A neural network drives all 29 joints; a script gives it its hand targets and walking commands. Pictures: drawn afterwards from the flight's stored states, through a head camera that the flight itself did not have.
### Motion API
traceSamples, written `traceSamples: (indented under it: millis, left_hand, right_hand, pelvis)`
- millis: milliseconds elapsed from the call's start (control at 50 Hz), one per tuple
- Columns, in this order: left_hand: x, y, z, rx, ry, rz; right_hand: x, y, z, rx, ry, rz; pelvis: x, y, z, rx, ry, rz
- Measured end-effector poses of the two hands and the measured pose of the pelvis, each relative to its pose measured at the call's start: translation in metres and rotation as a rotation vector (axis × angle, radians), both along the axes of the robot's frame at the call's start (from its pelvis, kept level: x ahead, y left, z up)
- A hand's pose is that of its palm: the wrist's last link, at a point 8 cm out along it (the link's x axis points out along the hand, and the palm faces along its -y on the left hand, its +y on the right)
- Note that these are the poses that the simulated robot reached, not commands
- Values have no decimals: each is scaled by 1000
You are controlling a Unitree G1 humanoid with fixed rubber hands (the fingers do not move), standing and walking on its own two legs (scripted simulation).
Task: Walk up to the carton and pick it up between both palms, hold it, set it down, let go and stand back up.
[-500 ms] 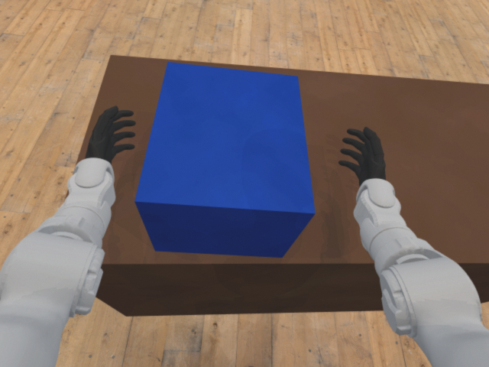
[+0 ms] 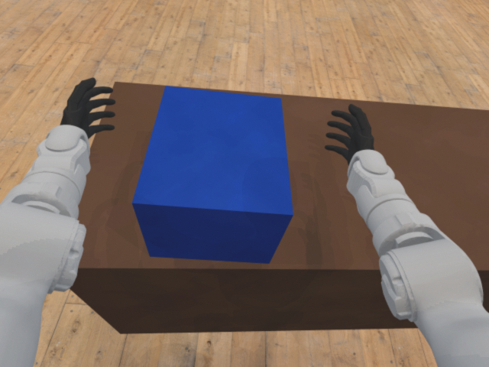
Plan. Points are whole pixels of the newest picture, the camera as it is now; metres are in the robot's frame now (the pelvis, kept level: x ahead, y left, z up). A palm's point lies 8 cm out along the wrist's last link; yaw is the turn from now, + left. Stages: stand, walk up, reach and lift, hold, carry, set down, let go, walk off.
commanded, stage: set down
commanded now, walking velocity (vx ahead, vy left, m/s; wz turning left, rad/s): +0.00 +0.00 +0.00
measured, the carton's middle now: (217, 175) +0.50 +0.02 -0.01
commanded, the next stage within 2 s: none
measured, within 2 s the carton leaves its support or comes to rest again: neither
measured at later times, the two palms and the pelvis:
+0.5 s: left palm (79, 149) +0.44 +0.23 +0.11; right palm (371, 180) +0.40 -0.22 +0.11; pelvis +0.01 +0.01 +0.02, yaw -1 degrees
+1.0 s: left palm (70, 208) +0.37 +0.24 +0.06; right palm (350, 226) +0.34 -0.19 +0.05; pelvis +0.02 +0.02 +0.02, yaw -1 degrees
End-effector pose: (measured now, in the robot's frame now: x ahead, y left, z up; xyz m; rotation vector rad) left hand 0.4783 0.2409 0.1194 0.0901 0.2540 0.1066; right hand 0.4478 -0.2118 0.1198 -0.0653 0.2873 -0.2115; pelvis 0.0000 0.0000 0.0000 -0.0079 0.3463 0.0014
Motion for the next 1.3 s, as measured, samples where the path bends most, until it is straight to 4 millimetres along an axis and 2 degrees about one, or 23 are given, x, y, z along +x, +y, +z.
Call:
traceSamples:
  millis: [100, 200, 280, 460, 600, 800, 900, 1080, 1300]
  left_hand:
    - [0, 1, -3, 2, 8, -10]
    - [1, -9, 1, -3, 5, -47]
    - [-1, -17, 6, -14, 3, -76]
    - [-27, -11, -5, -34, 11, -91]
    - [-55, -3, -20, -35, 12, -84]
    - [-81, -2, -38, -51, 27, -82]
    - [-92, 0, -51, -58, 26, -85]
    - [-117, 7, -68, -47, 21, -80]
    - [-151, 10, -73, -53, 16, -86]
  right_hand:
    - [4, 5, 1, 23, -18, 2]
    - [8, 8, 7, 47, -47, 5]
    - [4, 4, 9, 50, -51, -11]
    - [-38, -12, -9, 52, -21, -61]
    - [-71, -6, -26, 81, -13, -47]
    - [-84, 15, -34, 87, -30, 3]
    - [-90, 20, -47, 76, -12, 9]
    - [-119, 14, -78, 87, 8, -20]
    - [-155, 11, -79, 100, -33, -19]
  pelvis:
    - [7, -1, 5, -7, -14, 4]
    - [12, 1, 10, -13, -43, 4]
    - [15, 2, 14, -15, -84, 0]
    - [16, 4, 20, -16, -190, -11]
    - [9, 8, 20, -15, -234, -20]
    - [5, 16, 19, -10, -257, -29]
    - [10, 16, 19, -12, -274, -26]
    - [23, 16, 21, -21, -310, -19]
    - [30, 11, 23, -20, -361, -20]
